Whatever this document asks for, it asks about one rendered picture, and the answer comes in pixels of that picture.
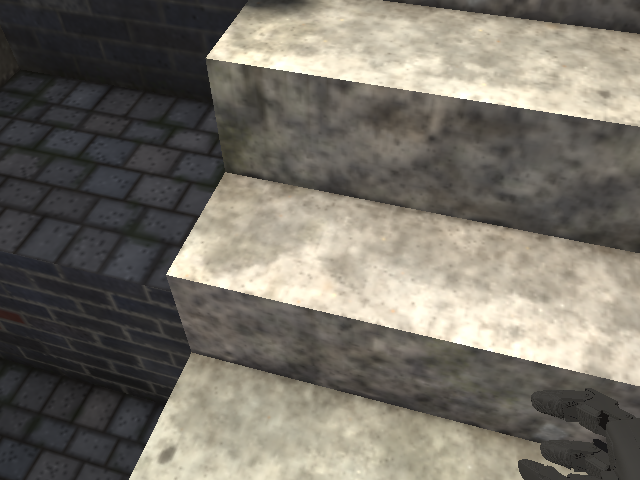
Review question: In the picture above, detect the robot right hand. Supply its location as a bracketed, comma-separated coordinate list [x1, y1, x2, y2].
[518, 388, 640, 480]

